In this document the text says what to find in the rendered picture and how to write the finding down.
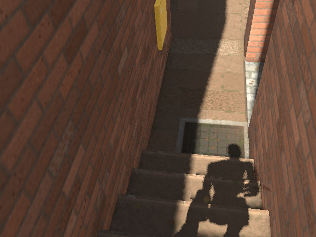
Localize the stairs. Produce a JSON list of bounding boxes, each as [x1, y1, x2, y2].
[[97, 151, 271, 237]]

